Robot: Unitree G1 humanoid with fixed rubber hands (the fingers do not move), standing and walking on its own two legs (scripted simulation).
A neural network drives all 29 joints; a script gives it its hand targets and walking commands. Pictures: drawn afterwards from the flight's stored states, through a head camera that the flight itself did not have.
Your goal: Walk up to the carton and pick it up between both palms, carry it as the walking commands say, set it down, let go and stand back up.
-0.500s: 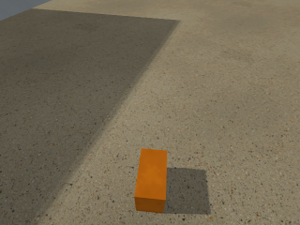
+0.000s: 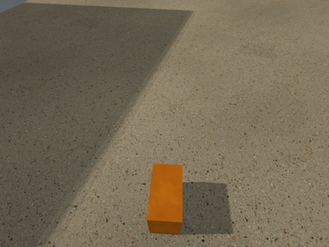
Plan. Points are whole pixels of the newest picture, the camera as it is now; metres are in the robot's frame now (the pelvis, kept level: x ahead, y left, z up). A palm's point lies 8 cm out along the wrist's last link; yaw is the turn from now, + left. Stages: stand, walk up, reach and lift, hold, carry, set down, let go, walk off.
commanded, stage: walk up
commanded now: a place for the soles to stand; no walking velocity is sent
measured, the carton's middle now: (166, 199) +0.46 +0.01 -0.63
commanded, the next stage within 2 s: reach and lift in 1.00 s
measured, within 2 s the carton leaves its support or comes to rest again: neither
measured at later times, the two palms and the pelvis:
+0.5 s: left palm out of the picture +0.05 +0.26 -0.12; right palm out of the picture +0.02 -0.25 -0.13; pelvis -0.02 +0.00 +0.00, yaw -4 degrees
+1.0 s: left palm out of the picture +0.07 +0.24 -0.11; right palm out of the picture -0.04 -0.26 -0.13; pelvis -0.02 +0.00 +0.00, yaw -8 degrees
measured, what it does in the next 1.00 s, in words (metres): stands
